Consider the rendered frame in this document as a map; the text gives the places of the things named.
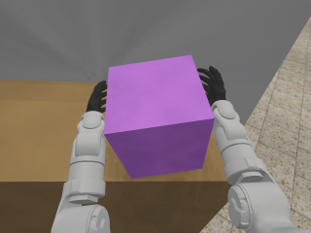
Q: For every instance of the pedestal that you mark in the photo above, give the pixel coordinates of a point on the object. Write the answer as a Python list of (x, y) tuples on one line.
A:
[(38, 126)]

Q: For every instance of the left robot hand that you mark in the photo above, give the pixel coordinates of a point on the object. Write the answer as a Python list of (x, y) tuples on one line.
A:
[(95, 103)]

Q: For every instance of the right robot hand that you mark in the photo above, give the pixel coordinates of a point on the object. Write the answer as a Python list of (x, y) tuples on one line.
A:
[(216, 86)]

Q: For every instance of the robot left forearm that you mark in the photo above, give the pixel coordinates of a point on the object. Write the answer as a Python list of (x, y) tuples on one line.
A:
[(86, 173)]

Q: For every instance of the right robot upper arm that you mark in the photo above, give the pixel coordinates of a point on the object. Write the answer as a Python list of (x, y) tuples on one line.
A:
[(260, 207)]

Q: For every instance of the robot right forearm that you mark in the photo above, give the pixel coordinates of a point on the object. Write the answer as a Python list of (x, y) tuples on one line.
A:
[(241, 162)]

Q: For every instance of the left robot upper arm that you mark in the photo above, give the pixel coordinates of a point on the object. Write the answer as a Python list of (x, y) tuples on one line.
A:
[(82, 219)]

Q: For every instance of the carton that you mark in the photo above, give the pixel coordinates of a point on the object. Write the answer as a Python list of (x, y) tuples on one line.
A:
[(158, 119)]

